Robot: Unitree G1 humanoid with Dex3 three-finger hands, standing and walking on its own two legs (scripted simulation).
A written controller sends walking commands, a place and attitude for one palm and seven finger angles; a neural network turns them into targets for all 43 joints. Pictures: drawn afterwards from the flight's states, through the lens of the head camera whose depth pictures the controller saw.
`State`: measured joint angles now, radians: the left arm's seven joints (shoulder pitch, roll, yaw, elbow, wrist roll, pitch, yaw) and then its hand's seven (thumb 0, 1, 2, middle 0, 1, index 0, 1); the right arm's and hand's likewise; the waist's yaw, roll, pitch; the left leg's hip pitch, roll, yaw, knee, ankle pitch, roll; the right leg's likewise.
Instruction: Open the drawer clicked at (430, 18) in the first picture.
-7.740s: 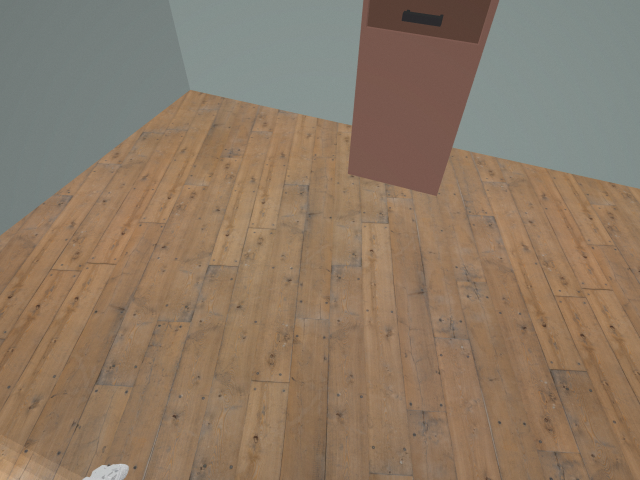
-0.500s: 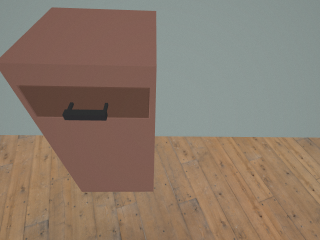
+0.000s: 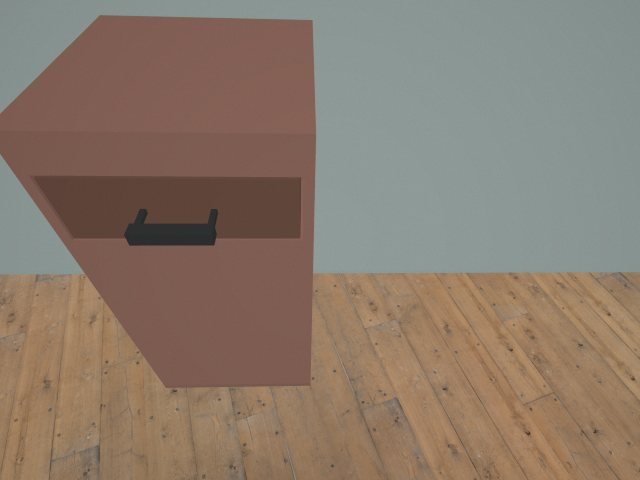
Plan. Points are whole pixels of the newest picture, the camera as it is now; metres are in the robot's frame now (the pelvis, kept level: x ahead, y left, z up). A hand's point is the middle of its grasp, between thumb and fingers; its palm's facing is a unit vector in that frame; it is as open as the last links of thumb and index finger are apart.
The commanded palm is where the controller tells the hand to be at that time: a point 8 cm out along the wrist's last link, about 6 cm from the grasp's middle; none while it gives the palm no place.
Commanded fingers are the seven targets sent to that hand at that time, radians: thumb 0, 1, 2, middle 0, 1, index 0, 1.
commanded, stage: come to a stop and stand still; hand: left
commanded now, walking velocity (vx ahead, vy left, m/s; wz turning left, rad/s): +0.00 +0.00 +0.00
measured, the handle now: (175, 224) +0.48 +0.27 +0.01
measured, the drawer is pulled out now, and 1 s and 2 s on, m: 0.00 0.00 0.00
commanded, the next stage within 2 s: look again from close up in 0.22 s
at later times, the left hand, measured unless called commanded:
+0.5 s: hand out of the picture -0.02 +0.16 -0.18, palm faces +0.02 -0.99 -0.17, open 7.4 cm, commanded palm none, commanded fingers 0.00 0.90 0.90 -0.20 -0.30 -0.20 -0.30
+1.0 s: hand out of the picture -0.01 +0.14 -0.17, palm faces +0.02 -0.98 -0.18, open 7.4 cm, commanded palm none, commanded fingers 0.00 0.90 0.90 -0.20 -0.30 -0.20 -0.30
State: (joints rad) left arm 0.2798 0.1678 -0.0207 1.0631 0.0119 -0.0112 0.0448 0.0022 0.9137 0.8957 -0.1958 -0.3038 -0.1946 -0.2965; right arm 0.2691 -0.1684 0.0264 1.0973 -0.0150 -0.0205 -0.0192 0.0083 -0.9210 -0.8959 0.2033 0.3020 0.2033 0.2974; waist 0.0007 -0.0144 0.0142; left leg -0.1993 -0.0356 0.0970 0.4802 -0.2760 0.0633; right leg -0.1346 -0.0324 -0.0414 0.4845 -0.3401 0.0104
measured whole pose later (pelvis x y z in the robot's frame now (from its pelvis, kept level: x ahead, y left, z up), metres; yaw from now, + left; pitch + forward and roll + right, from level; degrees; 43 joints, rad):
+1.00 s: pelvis +0.00 -0.02 +0.00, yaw +0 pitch +0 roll +0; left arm 0.33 0.12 -0.02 1.10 0.02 -0.04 0.06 0.00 0.91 0.90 -0.20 -0.30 -0.20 -0.30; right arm 0.29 -0.15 0.02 1.12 -0.01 -0.01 -0.02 0.01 -0.92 -0.90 0.20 0.30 0.20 0.30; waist 0.00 0.01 0.03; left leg -0.21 0.00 0.08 0.48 -0.27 0.03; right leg -0.12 0.00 -0.06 0.43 -0.31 -0.01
